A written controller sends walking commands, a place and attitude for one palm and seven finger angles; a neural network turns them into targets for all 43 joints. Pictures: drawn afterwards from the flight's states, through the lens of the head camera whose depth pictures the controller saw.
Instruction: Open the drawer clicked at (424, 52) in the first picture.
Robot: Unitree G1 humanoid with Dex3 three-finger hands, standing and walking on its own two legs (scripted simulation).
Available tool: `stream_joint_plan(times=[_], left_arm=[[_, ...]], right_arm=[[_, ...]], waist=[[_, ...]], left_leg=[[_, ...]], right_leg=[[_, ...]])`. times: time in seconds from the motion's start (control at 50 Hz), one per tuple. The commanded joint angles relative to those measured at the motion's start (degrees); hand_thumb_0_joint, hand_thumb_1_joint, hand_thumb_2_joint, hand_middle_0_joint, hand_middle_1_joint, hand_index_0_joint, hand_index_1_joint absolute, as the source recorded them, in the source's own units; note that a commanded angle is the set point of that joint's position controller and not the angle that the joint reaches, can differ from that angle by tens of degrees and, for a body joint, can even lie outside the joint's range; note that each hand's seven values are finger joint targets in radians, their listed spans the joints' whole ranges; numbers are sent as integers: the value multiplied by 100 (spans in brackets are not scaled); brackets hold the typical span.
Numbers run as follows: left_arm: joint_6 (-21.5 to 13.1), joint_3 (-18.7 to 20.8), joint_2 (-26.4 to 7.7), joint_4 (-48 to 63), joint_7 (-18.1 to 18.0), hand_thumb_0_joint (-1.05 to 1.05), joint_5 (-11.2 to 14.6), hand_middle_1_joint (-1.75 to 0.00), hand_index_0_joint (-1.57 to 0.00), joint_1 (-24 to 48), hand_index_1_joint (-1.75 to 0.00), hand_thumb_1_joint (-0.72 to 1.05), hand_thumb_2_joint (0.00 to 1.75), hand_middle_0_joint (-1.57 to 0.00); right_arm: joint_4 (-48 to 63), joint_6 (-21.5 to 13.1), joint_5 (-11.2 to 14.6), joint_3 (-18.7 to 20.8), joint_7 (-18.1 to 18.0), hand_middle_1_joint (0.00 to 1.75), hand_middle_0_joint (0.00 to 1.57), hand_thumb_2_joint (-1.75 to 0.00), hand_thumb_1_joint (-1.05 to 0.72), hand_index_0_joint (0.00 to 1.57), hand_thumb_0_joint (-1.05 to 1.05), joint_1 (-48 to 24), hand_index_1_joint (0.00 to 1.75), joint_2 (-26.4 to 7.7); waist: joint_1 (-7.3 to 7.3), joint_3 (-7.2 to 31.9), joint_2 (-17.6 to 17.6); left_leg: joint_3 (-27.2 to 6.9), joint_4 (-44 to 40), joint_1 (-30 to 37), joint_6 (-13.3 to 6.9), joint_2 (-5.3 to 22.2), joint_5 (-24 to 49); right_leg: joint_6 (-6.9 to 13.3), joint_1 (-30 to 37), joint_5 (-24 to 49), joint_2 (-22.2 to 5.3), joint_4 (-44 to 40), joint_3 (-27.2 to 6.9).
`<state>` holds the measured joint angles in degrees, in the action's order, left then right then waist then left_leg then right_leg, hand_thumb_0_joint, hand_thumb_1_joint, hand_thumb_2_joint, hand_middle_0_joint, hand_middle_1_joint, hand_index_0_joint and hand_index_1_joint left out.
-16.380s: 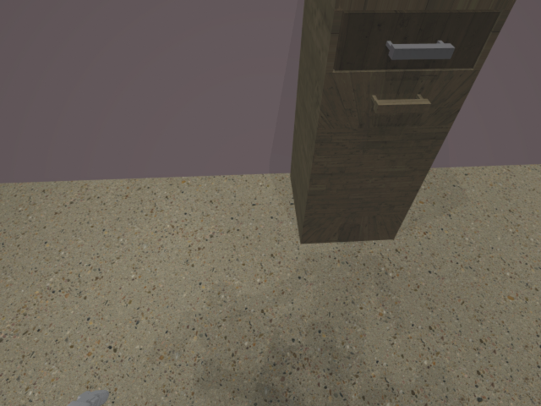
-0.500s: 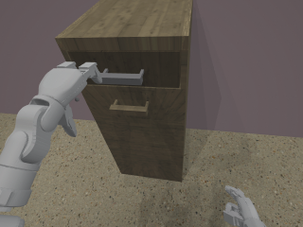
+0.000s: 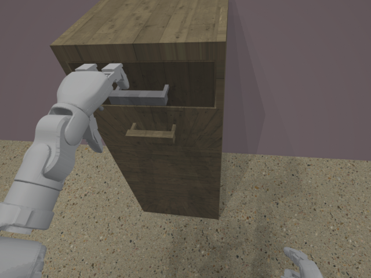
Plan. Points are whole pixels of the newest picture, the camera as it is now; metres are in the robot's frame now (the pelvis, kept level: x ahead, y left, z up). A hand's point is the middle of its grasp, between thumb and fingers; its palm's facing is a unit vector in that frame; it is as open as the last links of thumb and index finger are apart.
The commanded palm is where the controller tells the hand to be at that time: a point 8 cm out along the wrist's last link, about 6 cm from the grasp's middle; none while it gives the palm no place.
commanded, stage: move the hooked fingers above the handle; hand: left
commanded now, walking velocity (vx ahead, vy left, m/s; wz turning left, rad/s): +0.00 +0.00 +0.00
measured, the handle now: (140, 92) +0.53 +0.18 +0.12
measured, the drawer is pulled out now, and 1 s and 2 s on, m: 0.00 0.00 0.00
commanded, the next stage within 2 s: lower the fingers behind the handle in 2.00 s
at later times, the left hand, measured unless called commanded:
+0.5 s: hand (118, 97) +0.45 +0.20 +0.17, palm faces +0.02 -0.01 -1.00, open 13.8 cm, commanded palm +0.43 +0.20 +0.24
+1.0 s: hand (130, 87) +0.49 +0.18 +0.17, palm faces +0.01 -0.01 -1.00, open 13.7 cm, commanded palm +0.46 +0.20 +0.24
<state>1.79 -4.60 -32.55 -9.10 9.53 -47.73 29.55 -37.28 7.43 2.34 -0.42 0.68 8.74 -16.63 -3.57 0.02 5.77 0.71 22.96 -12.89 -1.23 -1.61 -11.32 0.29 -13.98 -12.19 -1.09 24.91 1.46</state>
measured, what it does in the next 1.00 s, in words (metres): stands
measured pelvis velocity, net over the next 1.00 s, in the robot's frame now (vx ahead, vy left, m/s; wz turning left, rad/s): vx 0.03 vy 0.00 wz -0.03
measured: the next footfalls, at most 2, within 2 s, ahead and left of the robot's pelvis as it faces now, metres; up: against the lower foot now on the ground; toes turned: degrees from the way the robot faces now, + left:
none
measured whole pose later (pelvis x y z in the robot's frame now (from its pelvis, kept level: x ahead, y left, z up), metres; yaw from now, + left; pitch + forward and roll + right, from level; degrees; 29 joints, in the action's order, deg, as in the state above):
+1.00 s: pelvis +0.03 +0.00 +0.00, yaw -2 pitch +6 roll +1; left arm 1.4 -6.7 -30.5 -34.6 7.1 -52.9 45.9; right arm -37.7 10.4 2.8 0.3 -1.3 12.8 -15.6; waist 0.4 3.0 4.5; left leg 2.3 25.0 -16.9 -1.0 -0.7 -14.5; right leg 0.6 -18.9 -14.9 -0.2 27.4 -0.1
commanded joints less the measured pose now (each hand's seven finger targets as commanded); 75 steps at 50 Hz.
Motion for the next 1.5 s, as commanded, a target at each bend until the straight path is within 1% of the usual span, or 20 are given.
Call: stream_joint_plan(times=[0.0,0.06,0.12,0.18,0.3,0.42,0.56,0.62,0.72,0.74,0.78,0.86,0.92,1.0,1.06,1.24,1.28,1.34,1.44,1.48], left_arm=[[264,772,-1406,544,-229,0,-188,-120,-30,2493,-120,-50,30,-30],[243,481,-1218,603,-155,0,-257,-120,-30,2878,-120,-50,30,-30],[159,542,-1274,545,-109,0,-220,-120,-30,2946,-120,-50,30,-30],[124,413,-1117,315,-142,0,-197,-120,-30,3146,-120,-50,30,-30],[201,650,-1353,-314,-322,0,-289,-120,-30,3195,-120,-50,30,-30],[147,216,-1063,-334,-290,0,-369,-120,-30,3852,-120,-50,30,-30],[-32,-96,-732,-575,-309,0,-329,-120,-30,4350,-120,-50,30,-30],[-12,263,-1088,-1102,-439,0,-347,-120,-30,4352,-120,-50,30,-30],[43,441,-1301,-1567,-637,0,-518,-120,-30,4629,-120,-50,30,-30],[69,283,-1097,-1615,-639,0,-523,-120,-30,4622,-120,-50,30,-30],[87,472,-1311,-1566,-627,0,-568,-120,-30,4472,-120,-50,30,-30],[111,608,-1475,-1808,-531,0,-528,-120,-30,4217,-120,-50,30,-30],[8,727,-1690,-1593,-490,0,-554,-120,-30,4280,-120,-50,30,-30],[-75,269,-1152,-1135,-360,0,-443,-120,-30,4212,-120,-50,30,-30],[-116,208,-1081,-969,-302,0,-359,-120,-30,4169,-120,-50,30,-30],[-84,286,-1202,-1191,-498,0,-366,-120,-30,4699,-120,-50,30,-30],[-23,150,-1031,-1395,-525,0,-388,-120,-30,4755,-120,-50,30,-30],[32,314,-1273,-1618,-527,0,-474,-120,-30,4801,-120,-50,30,-30],[63,405,-1377,-1967,-333,0,-530,-120,-30,4331,-120,-50,30,-30],[-14,102,-1030,-1775,-249,0,-487,-120,-30,4444,-120,-50,30,-30]], right_arm=[[857,-167,23,169,-70,30,20,-90,-90,20,0,-703,30,-611],[864,-158,13,162,-99,30,20,-90,-90,20,0,-644,30,-555],[876,-167,8,162,-120,30,20,-90,-90,20,0,-583,30,-545],[830,-126,10,150,-131,30,20,-90,-90,20,0,-505,30,-534],[742,-58,-2,166,-138,30,20,-90,-90,20,0,-384,30,-574],[769,-53,31,224,-174,30,20,-90,-90,20,0,-237,30,-555],[692,-52,38,282,-214,30,20,-90,-90,20,0,12,30,-538],[592,-31,27,277,-232,30,20,-90,-90,20,0,119,30,-593],[513,18,-7,292,-228,30,20,-90,-90,20,0,223,30,-602],[543,30,-11,292,-219,30,20,-90,-90,20,0,200,30,-574],[590,63,-11,308,-216,30,20,-90,-90,20,0,179,30,-594],[617,119,22,276,-251,30,20,-90,-90,20,0,143,30,-621],[676,129,23,285,-279,30,20,-90,-90,20,0,118,30,-626],[761,107,49,344,-264,30,20,-90,-90,20,0,90,30,-579],[759,80,62,342,-274,30,20,-90,-90,20,0,74,30,-573],[572,18,50,310,-280,30,20,-90,-90,20,0,67,30,-571],[575,20,50,283,-287,30,20,-90,-90,20,0,53,30,-547],[577,37,37,265,-290,30,20,-90,-90,20,0,42,30,-572],[655,119,57,246,-308,30,20,-90,-90,20,0,14,30,-608],[704,102,67,266,-308,30,20,-90,-90,20,0,34,30,-581]], waist=[[22,1805,-631],[101,2006,-549],[95,2075,-572],[140,1896,-514],[95,1985,-688],[237,2323,-502],[375,2342,-452],[314,2336,-646],[288,2610,-665],[295,2582,-671],[239,2693,-640],[237,2319,-925],[203,2502,-853],[340,2542,-684],[354,2390,-649],[387,2320,-529],[387,2310,-618],[343,2332,-610],[320,2131,-855],[381,2071,-884]], left_leg=[[45,-192,443,-7,13,1300],[3,-158,582,-17,6,1401],[-11,-118,626,-30,1,1564],[-15,-113,598,1,18,1616],[40,-72,465,8,47,1749],[29,47,629,-39,32,1889],[-25,189,749,-23,31,2131],[13,180,498,-31,27,1998],[73,258,356,-42,53,2278],[104,265,356,-54,55,2255],[128,269,331,-64,67,2347],[180,191,29,-106,62,1996],[196,183,55,-136,51,1988],[185,266,357,-158,41,2083],[126,255,455,-156,30,1905],[86,241,434,-81,23,1699],[79,208,402,-79,25,1631],[102,185,328,-78,41,1679],[150,128,115,-98,63,1518],[133,131,209,-119,73,1459]], right_leg=[[152,737,908,71,-257,-21],[164,716,1023,65,-195,-10],[170,753,1180,66,-163,-7],[179,584,1201,83,-153,44],[189,682,1310,83,-116,23],[183,593,1494,74,-30,-16],[187,307,1625,113,62,13],[184,427,1658,113,73,3],[191,602,1986,102,219,-18],[175,581,2012,97,224,-27],[172,727,2137,85,268,-53],[133,802,2110,55,192,-71],[128,939,2142,41,198,-112],[126,753,2137,57,168,-116],[128,551,1889,84,129,-98],[160,385,1555,91,88,-50],[162,364,1468,83,88,-32],[172,486,1558,63,100,-54],[140,572,1563,36,68,-70],[135,439,1475,40,38,-69]])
